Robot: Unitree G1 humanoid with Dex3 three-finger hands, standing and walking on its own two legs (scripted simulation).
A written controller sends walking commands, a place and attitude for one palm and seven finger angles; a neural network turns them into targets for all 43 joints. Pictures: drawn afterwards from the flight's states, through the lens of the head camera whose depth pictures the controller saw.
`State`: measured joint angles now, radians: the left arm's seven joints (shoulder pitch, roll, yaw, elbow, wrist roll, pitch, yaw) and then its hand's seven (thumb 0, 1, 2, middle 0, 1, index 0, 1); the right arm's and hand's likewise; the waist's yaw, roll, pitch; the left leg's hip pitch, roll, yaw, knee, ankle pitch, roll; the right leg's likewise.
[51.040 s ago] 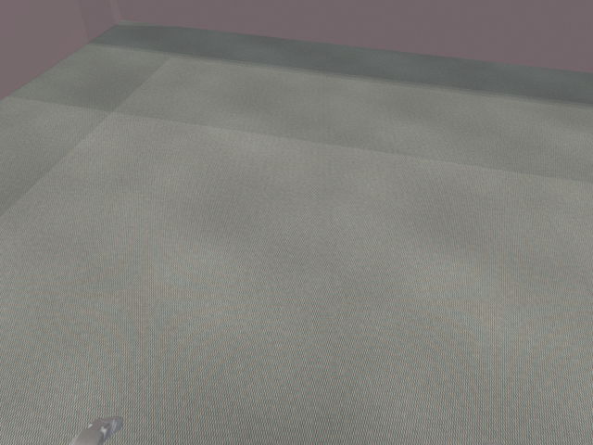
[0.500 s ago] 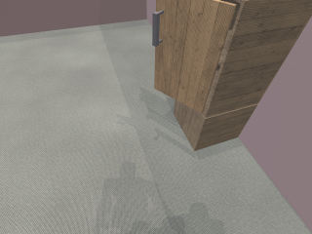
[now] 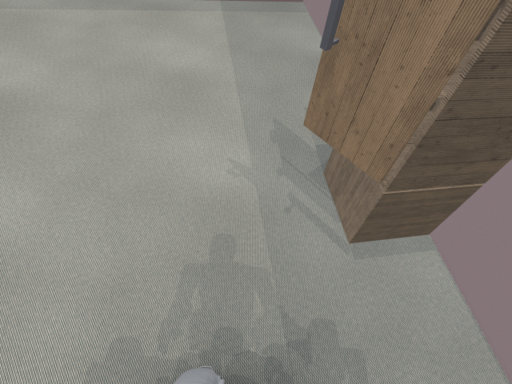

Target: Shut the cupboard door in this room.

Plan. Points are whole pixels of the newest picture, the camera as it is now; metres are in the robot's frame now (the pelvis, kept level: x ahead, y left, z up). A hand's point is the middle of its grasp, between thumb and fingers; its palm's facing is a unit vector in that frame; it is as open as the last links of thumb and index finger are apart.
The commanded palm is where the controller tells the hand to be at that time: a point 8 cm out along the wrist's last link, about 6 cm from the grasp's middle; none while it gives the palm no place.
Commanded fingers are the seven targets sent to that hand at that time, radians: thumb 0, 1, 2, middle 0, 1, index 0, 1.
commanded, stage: walk to a spot facing it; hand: left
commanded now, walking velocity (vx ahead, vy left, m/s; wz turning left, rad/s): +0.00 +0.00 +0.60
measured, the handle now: (338, 17) +0.98 -0.19 +0.09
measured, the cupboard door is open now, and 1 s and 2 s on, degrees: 32 32 32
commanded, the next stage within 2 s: turn to face it in 1.30 s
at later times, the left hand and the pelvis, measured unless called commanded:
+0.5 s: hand out of the picture +0.07 +0.21 -0.13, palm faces +0.24 -0.93 -0.27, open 7.4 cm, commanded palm none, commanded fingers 0.00 0.90 0.90 -0.20 -0.30 -0.20 -0.30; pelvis +0.02 -0.03 +0.02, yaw +17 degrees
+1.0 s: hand out of the picture -0.03 +0.13 -0.15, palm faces +0.65 -0.73 -0.21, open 7.4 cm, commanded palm none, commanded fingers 0.00 0.90 0.90 -0.20 -0.30 -0.20 -0.30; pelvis +0.16 +0.06 -0.01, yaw +39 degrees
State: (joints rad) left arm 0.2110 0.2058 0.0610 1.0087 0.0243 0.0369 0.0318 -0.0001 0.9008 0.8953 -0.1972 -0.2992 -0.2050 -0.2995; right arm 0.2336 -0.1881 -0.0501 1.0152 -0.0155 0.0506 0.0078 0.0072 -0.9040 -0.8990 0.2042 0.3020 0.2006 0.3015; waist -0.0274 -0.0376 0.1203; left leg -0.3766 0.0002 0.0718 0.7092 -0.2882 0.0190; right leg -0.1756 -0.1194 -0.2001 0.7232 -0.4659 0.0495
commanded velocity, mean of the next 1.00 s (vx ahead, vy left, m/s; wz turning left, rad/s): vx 0.24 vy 0.00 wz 0.59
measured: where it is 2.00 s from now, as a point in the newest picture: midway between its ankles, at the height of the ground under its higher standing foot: (160, 304)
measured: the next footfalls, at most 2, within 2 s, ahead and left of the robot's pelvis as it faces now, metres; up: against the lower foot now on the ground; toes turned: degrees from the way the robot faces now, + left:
right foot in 0.52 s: +0.07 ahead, -0.14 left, +0.00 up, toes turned +18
left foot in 0.98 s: +0.20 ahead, +0.17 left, +0.00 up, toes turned +44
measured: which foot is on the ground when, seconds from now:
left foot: down 0.00-0.50, up 0.52-0.96, down 0.98-1.00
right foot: up 0.00-0.50, down 0.52-0.98, up 1.00-1.00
